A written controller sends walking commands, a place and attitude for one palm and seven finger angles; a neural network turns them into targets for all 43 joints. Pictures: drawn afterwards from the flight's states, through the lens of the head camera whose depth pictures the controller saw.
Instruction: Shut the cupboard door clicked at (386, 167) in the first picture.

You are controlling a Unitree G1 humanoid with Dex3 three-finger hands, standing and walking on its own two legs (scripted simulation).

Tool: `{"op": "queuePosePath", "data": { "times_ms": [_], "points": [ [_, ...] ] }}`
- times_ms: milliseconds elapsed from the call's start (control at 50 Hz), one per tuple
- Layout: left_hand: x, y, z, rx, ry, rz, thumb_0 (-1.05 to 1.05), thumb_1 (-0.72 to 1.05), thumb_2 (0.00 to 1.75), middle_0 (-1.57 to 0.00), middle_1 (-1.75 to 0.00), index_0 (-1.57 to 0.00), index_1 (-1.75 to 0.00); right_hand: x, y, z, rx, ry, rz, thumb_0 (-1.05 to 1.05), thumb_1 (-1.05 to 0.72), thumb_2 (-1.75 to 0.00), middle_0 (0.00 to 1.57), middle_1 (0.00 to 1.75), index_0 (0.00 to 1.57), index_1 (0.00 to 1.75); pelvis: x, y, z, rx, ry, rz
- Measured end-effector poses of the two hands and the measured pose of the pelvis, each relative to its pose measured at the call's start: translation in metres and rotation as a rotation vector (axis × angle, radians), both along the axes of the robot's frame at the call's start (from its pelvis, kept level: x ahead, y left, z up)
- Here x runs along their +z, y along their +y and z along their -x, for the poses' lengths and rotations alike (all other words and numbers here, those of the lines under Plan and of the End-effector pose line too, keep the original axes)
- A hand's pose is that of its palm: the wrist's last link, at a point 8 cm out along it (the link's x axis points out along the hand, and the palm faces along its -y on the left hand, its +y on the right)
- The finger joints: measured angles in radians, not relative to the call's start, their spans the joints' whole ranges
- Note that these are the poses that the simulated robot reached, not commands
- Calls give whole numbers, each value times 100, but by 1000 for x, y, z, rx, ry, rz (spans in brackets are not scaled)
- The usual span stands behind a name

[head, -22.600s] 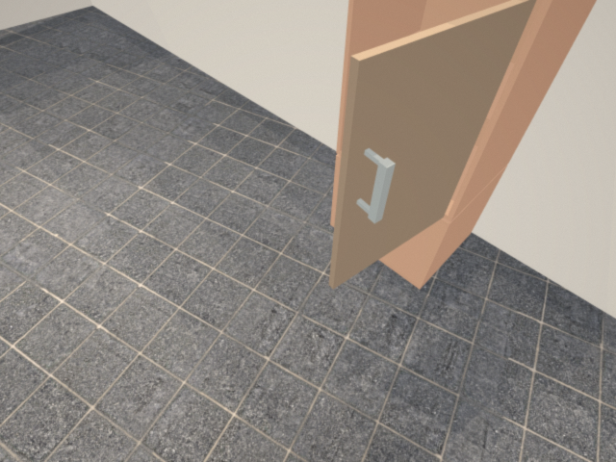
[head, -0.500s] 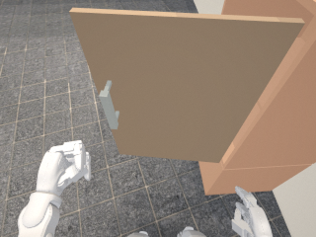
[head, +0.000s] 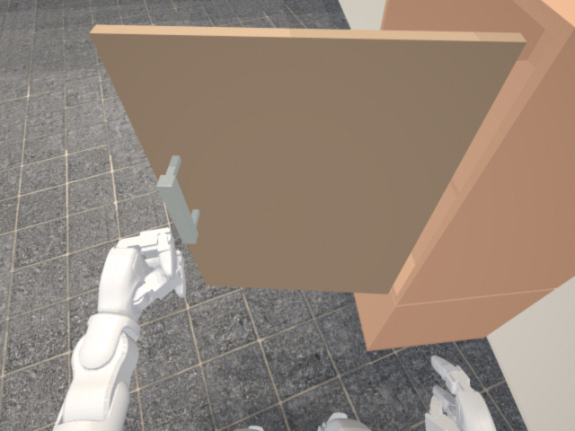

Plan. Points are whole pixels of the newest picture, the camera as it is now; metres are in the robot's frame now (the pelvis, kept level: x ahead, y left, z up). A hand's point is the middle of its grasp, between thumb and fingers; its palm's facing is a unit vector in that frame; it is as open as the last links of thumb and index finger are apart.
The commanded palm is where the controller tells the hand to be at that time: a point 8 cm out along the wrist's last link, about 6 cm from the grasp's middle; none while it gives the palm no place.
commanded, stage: bring the fist close to the handle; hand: left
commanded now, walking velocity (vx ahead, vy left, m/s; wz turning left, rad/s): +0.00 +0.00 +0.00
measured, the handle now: (183, 202) +0.42 +0.18 +0.06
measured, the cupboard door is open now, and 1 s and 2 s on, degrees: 81 80 63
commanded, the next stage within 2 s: push the door shut along its arc in 0.66 s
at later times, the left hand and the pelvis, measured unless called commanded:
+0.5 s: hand (193, 251) +0.34 +0.15 +0.06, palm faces +0.00 -1.00 -0.03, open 3.1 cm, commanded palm +0.31 +0.20 +0.07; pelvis +0.00 +0.00 +0.00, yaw -1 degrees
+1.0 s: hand (195, 240) +0.35 +0.14 +0.07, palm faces -0.05 -1.00 -0.04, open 3.1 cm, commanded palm +0.34 +0.20 +0.07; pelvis -0.01 +0.01 +0.00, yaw +0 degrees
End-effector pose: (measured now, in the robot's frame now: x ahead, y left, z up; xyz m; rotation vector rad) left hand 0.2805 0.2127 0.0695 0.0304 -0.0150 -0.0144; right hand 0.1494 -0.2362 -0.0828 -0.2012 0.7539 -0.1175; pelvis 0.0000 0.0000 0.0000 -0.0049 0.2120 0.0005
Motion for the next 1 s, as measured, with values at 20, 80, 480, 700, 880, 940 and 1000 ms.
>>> {"op": "queuePosePath", "data": {
  "times_ms": [20, 80, 480, 700, 880, 940, 1000],
  "points": [
    [2, 0, -2, 5, -11, 2, 2, 90, 90, -130, -150, -130, -150, 0, 0, 0, 0, 2, -2, 1, -91, -90, 20, 30, 20, 30, 0, 0, 0, -1, 1, -1],
    [3, 0, -9, 11, -19, 3, 2, 90, 90, -130, -150, -130, -150, -1, 1, -1, 2, 10, -8, 1, -91, -90, 20, 30, 20, 30, 0, 0, -1, 0, 2, -1],
    [-5, -14, -39, 8, 23, 3, 2, 90, 90, -130, -150, -130, -150, -8, 3, 20, -32, 98, -33, 1, -91, -90, 20, 30, 20, 30, 4, 3, 0, -19, 2, -8],
    [-3, -10, -31, 5, -20, 8, 2, 91, 90, -130, -150, -130, -150, -9, -1, 22, -22, 109, -3, 1, -91, -90, 20, 30, 20, 30, 2, 5, 5, 0, -5, 1],
    [-3, -19, -39, -26, 1, 4, 2, 90, 90, -130, -150, -130, -150, -5, 5, 18, -33, 81, -18, 1, -91, -90, 20, 30, 20, 30, 4, 7, 5, -10, -6, -3],
    [-1, -16, -46, -27, -10, -5, 2, 90, 90, -130, -150, -130, -150, -5, 6, 19, -30, 86, -17, 1, -91, -90, 20, 30, 20, 30, 3, 7, 6, -8, -6, -2],
    [0, -13, -54, -41, -15, -9, 2, 90, 90, -131, -150, -130, -150, -7, 6, 23, -31, 99, -15, 1, -91, -90, 20, 30, 20, 30, 2, 7, 8, -6, -4, 0]
  ]
}}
